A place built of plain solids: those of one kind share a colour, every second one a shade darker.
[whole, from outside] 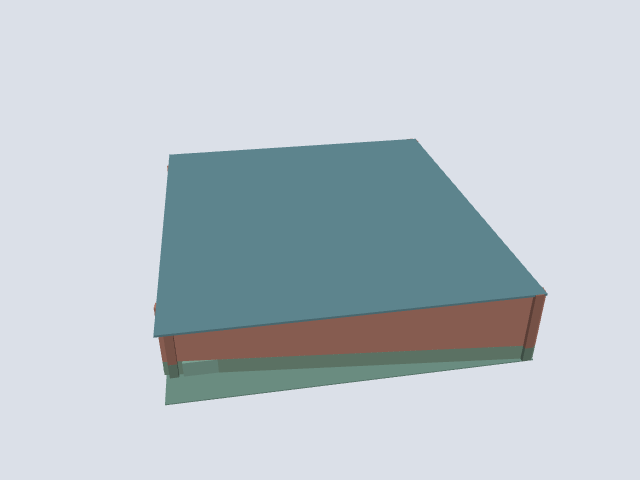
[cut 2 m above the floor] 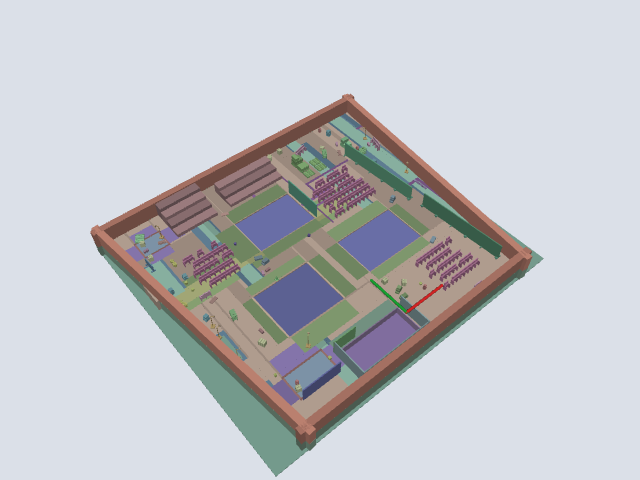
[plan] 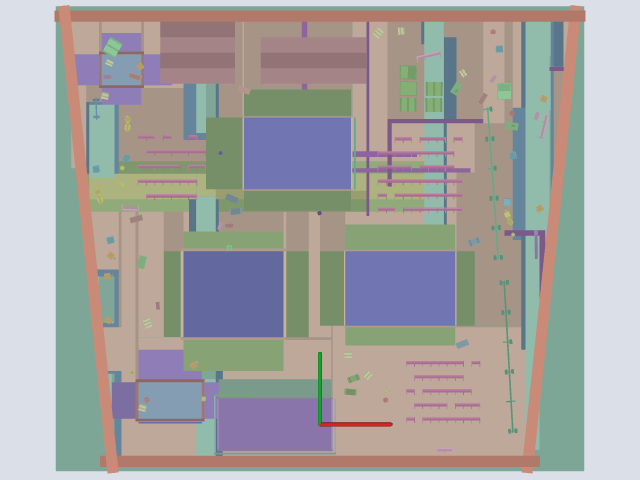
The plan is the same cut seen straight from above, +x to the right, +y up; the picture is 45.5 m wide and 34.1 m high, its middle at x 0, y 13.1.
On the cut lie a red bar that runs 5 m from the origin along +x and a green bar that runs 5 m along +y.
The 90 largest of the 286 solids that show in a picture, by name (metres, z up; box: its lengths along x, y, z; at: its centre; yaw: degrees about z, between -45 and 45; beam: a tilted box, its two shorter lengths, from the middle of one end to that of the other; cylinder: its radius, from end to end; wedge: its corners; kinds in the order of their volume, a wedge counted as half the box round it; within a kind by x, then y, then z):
{
 "wall_1": {"box": [0.8, 33.39, 5.8], "at": [-16.45, 13.15, 2.9], "yaw": 6.0},
 "wall_2": {"box": [31.26, 0.8, 5.8], "at": [0.0, -2.62, 2.9]},
 "wall_3": {"box": [37.74, 0.8, 5.8], "at": [0.0, 29.0, 2.9]},
 "wall_4": {"box": [0.8, 33.39, 5.8], "at": [16.45, 13.15, 2.9], "yaw": -6.0},
 "floor_ground_1": {"box": [1.07, 5.9, 1.5], "at": [-17.14, 21.15, -0.75]},
 "floor_ground_2": {"box": [1.97, 2.3, 1.5], "at": [-16.69, 27.45, -0.75]},
 "floor_ground_3": {"box": [2.1, 4.1, 1.5], "at": [-15.35, 13.05, -0.75]},
 "floor_ground_4": {"box": [1.4, 3.1, 1.5], "at": [-14.8, 5.35, -0.75]},
 "floor_ground_5": {"box": [1.0, 12.1, 1.5], "at": [-13.6, 9.05, -0.75]},
 "floor_ground_6": {"box": [1.8, 8.9, 1.5], "at": [-12.0, 10.65, -0.75]},
 "floor_ground_7": {"box": [4.6, 2.5, 1.5], "at": [-12.0, 21.45, -0.75]},
 "floor_ground_8": {"box": [2.0, 2.3, 1.5], "at": [-11.5, 27.45, -0.75]},
 "floor_ground_9": {"box": [5.3, 2.42, 1.5], "at": [-11.45, -1.01, -0.75]},
 "floor_ground_10": {"box": [6.2, 1.5, 1.5], "at": [-11.2, 19.45, -0.75]},
 "floor_ground_11": {"box": [1.7, 6.8, 1.5], "at": [-6.35, 25.2, -0.75]},
 "floor_ground_12": {"box": [4.6, 1.4, 1.5], "at": [-4.9, 14.4, -0.75]},
 "floor_ground_13": {"box": [4.1, 4.8, 1.5], "at": [-3.35, 26.2, -0.75]},
 "floor_ground_14": {"box": [7.7, 0.6, 1.5], "at": [-3.05, 3.5, -0.75]},
 "floor_ground_15": {"box": [1.6, 2.8, 1.5], "at": [-1.6, 13.7, -0.75]},
 "floor_ground_16": {"box": [3.4, 2.2, 1.5], "at": [-0.9, 4.9, -0.75]},
 "floor_ground_17": {"box": [0.8, 8.1, 1.5], "at": [-0.4, 11.05, -0.75]},
 "floor_ground_18": {"box": [3.1, 4.8, 1.5], "at": [0.65, 26.2, -0.75]},
 "floor_ground_19": {"box": [1.7, 2.8, 1.5], "at": [0.85, 13.7, -0.75]},
 "floor_ground_20": {"box": [1.0, 9.2, 1.5], "at": [2.8, 24.0, -0.75]},
 "floor_ground_21": {"box": [21.5, 0.32, 1.5], "at": [3.85, -2.06, -0.75]},
 "floor_ground_22": {"box": [1.3, 9.2, 1.5], "at": [4.15, 24.0, -0.75]},
 "floor_ground_23": {"box": [2.4, 1.6, 1.5], "at": [6.0, 27.8, -0.75]},
 "floor_ground_24": {"box": [2.6, 5.3, 1.5], "at": [6.1, 24.35, -0.75]},
 "floor_ground_25": {"box": [13.4, 0.3, 1.5], "at": [7.6, 5.45, -0.75]},
 "floor_ground_26": {"box": [13.7, 7.2, 1.5], "at": [7.75, 1.7, -0.75]},
 "floor_ground_27": {"box": [1.7, 3.2, 1.5], "at": [9.85, 19.8, -0.75]},
 "floor_ground_28": {"box": [1.3, 5.6, 1.5], "at": [10.35, 15.1, -0.75]},
 "floor_ground_29": {"box": [1.9, 6.9, 1.5], "at": [10.65, 25.15, -0.75]},
 "floor_ground_30": {"box": [4.7, 1.3, 1.5], "at": [11.95, 6.25, -0.75]},
 "floor_ground_31": {"box": [2.1, 8.0, 1.5], "at": [12.05, 17.4, -0.75]},
 "floor_ground_32": {"box": [1.5, 7.2, 1.5], "at": [12.35, 25.0, -0.75]},
 "floor_ground_33": {"box": [3.3, 6.1, 1.5], "at": [12.65, 10.05, -0.75]},
 "floor_ground_34": {"box": [0.6, 14.8, 1.5], "at": [13.4, 21.2, -0.75]},
 "floor_ground_35": {"box": [0.6, 6.1, 1.5], "at": [14.0, 25.55, -0.75]},
 "floor_ground_36": {"box": [0.7, 6.9, 1.5], "at": [16.95, 21.65, -0.75]},
 "ceil_hall_1": {"box": [37.54, 33.02, 0.2], "at": [0.0, 13.19, 5.7]},
 "floor_apron_bay_1": {"box": [1.2, 6.1, 1.5], "at": [-10.5, 9.25, -0.75]},
 "floor_apron_bay_2": {"box": [2.6, 5.1, 1.5], "at": [-6.8, 19.25, -0.75]},
 "floor_apron_bay_3": {"box": [7.1, 2.2, 1.5], "at": [-6.15, 4.9, -0.75]},
 "floor_apron_bay_4": {"box": [7.1, 1.2, 1.5], "at": [-6.15, 13.1, -0.75]},
 "floor_apron_bay_5": {"box": [1.6, 6.1, 1.5], "at": [-1.6, 9.25, -0.75]},
 "floor_apron_bay_6": {"box": [7.6, 1.4, 1.5], "at": [-1.6, 15.9, -0.75]},
 "floor_apron_bay_7": {"box": [7.6, 1.9, 1.5], "at": [-1.6, 22.85, -0.75]},
 "floor_apron_bay_8": {"box": [1.7, 5.3, 1.5], "at": [0.85, 9.65, -0.75]},
 "floor_apron_bay_9": {"box": [7.8, 1.3, 1.5], "at": [5.7, 6.25, -0.75]},
 "floor_apron_bay_10": {"box": [7.8, 1.8, 1.5], "at": [5.7, 13.3, -0.75]},
 "floor_apron_bay_11": {"box": [1.3, 5.3, 1.5], "at": [10.35, 9.65, -0.75]},
 "floor_void_bay_1": {"box": [7.1, 6.1, 1.38], "at": [-6.15, 9.25, -0.81]},
 "floor_void_bay_2": {"box": [7.6, 5.1, 1.36], "at": [-1.6, 19.25, -0.82]},
 "floor_void_bay_3": {"box": [7.8, 5.3, 1.38], "at": [5.7, 9.65, -0.81]},
 "wall_foot_1": {"box": [0.8, 33.39, 1.5], "at": [-16.45, 13.15, -0.75], "yaw": 6.0},
 "wall_foot_2": {"box": [31.26, 0.8, 1.5], "at": [0.0, -2.62, -0.75]},
 "wall_foot_3": {"box": [37.74, 0.8, 1.5], "at": [0.0, 29.0, -0.75]},
 "wall_foot_4": {"box": [0.8, 33.39, 1.5], "at": [16.45, 13.15, -0.75], "yaw": -6.0},
 "floor_base_1": {"box": [37.54, 33.02, 0.1], "at": [0.0, 13.19, -1.55]},
 "floor_aisle_1": {"box": [1.8, 5.2, 1.5], "at": [-15.5, 20.1, -0.75]},
 "floor_aisle_2": {"box": [0.7, 7.9, 1.5], "at": [-8.45, 24.65, -0.75]},
 "floor_aisle_3": {"box": [0.7, 6.8, 1.5], "at": [-7.75, 25.2, -0.75]},
 "floor_aisle_4": {"box": [1.4, 3.7, 1.5], "at": [8.1, 16.05, -0.75]},
 "floor_aisle_5": {"box": [1.4, 3.2, 1.5], "at": [8.1, 19.8, -0.75]},
 "floor_aisle_6": {"box": [1.4, 5.3, 1.5], "at": [8.1, 24.35, -0.75]},
 "floor_aisle_7": {"box": [1.0, 7.4, 1.5], "at": [15.1, 1.9, -0.75]},
 "floor_aisle_8": {"box": [1.0, 7.8, 1.5], "at": [15.1, 9.5, -0.75]},
 "floor_aisle_9": {"box": [1.4, 8.5, 1.5], "at": [15.3, 18.05, -0.75]},
 "floor_aisle_10": {"box": [1.8, 2.8, 1.5], "at": [15.5, 23.7, -0.75]},
 "floor_aisle_11": {"box": [1.8, 2.4, 1.5], "at": [15.5, 27.4, -0.75]},
 "wall_bank_1": {"box": [5.3, 1.1, 1.38], "at": [-8.69, 26.95, 0.69]},
 "wall_bank_2": {"box": [5.3, 1.1, 1.84], "at": [-8.69, 28.05, 0.92]},
 "wall_bank_3": {"box": [7.5, 1.1, 0.92], "at": [-0.46, 25.85, 0.46]},
 "wall_bank_4": {"box": [7.5, 1.1, 1.38], "at": [-0.46, 26.95, 0.69]},
 "floor_apron_patch_1": {"box": [1.97, 2.2, 1.5], "at": [-16.69, 25.2, -0.75]},
 "floor_apron_patch_2": {"box": [2.8, 1.3, 1.5], "at": [-14.1, 27.15, -0.75]},
 "floor_apron_patch_3": {"box": [1.7, 2.6, 1.5], "at": [-13.95, 1.7, -0.75]},
 "floor_apron_patch_4": {"box": [2.0, 2.2, 1.5], "at": [-11.5, 25.2, -0.75]},
 "floor_apron_patch_5": {"box": [3.2, 1.5, 1.5], "at": [-11.3, 4.55, -0.75]},
 "floor_under_aisle_1": {"box": [0.9, 7.9, 1.5], "at": [-9.25, 24.65, -0.75]},
 "floor_under_aisle_2": {"box": [0.9, 5.8, 1.5], "at": [9.25, 24.6, -0.75]},
 "floor_under_aisle_3": {"box": [0.9, 8.7, 1.5], "at": [14.15, 18.15, -0.75]},
 "floor_fixed_patch_1": {"box": [2.8, 2.2, 1.5], "at": [-14.1, 25.2, -0.75]},
 "floor_fixed_patch_2": {"box": [4.5, 2.6, 1.5], "at": [-10.65, 1.7, -0.75]},
 "floor_under_aisle_cross_1": {"box": [7.1, 0.9, 1.5], "at": [-12.85, 15.55, -0.75]},
 "floor_under_aisle_cross_2": {"box": [6.2, 0.9, 1.5], "at": [-11.2, 18.25, -0.75]},
 "floor_aisle_cross_1": {"box": [7.6, 1.5, 1.5], "at": [-12.6, 16.75, -0.75]},
 "floor_void_pit_1": {"box": [8.0, 3.6, 0.58], "at": [-3.2, 0.0, -1.21]},
 "floor_apron_pit_1": {"box": [8.0, 1.3, 1.5], "at": [-3.2, 2.55, -0.75]}
}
